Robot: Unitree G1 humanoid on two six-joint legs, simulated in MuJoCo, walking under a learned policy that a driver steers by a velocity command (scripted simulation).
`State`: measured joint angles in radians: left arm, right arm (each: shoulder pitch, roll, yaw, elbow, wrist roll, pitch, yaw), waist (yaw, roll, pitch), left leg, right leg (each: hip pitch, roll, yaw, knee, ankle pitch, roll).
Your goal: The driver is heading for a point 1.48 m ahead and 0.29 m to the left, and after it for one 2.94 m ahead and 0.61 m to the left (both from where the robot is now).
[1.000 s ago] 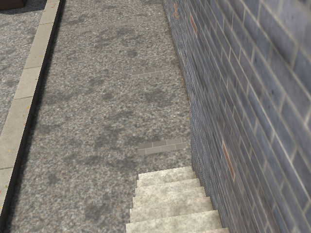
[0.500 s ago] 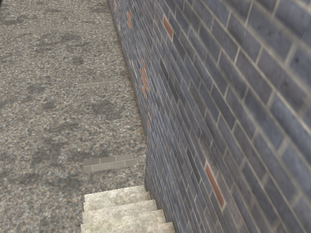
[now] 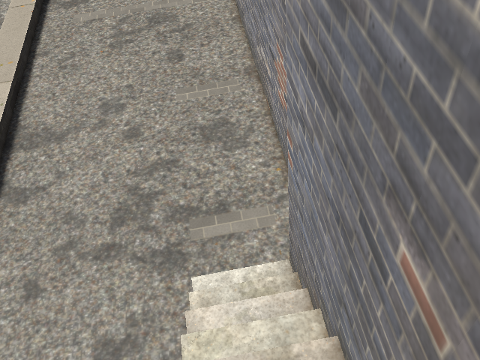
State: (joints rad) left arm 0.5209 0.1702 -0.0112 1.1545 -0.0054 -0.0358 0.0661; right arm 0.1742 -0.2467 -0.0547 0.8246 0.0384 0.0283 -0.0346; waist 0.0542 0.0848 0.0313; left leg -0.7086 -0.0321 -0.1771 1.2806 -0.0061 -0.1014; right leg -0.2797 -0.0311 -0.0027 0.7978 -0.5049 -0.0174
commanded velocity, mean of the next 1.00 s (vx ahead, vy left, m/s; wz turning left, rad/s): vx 0.50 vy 0.00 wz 0.00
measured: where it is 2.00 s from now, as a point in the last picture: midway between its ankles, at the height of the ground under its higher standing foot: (248, 334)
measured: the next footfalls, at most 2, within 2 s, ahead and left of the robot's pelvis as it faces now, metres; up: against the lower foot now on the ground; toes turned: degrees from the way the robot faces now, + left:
left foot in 0.22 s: +0.15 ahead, +0.19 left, -0.22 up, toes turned +1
right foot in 0.70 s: +0.44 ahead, -0.09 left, -0.43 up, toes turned -2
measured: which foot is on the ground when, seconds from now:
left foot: up 0.00-0.20, down 0.22-0.68, up 0.70-1.00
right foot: down 0.00-0.20, up 0.22-0.68, down 0.70-1.00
